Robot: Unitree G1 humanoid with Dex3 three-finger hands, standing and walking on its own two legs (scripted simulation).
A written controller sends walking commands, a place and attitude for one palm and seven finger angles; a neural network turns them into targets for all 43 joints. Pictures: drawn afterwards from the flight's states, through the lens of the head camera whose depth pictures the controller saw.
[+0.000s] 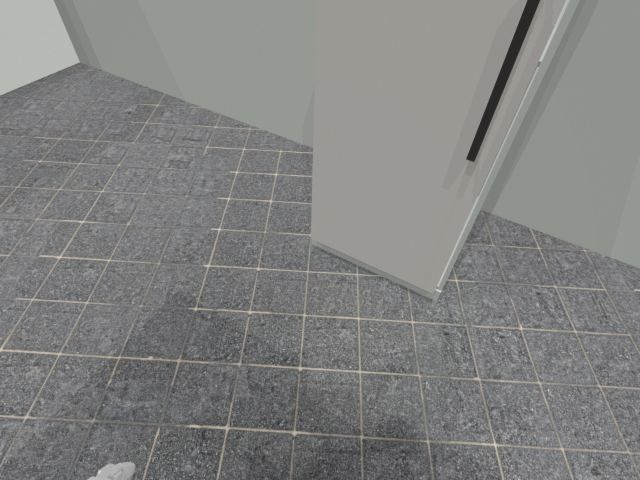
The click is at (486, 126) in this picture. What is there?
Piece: fridge door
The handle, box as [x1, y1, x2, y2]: [466, 0, 539, 161]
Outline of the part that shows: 539,0 527,0 466,158 473,161 476,156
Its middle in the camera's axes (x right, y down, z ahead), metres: +0.38 -0.34 +0.79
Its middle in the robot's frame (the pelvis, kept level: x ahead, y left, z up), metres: +0.85 -0.32 +0.13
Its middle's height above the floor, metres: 0.90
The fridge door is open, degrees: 0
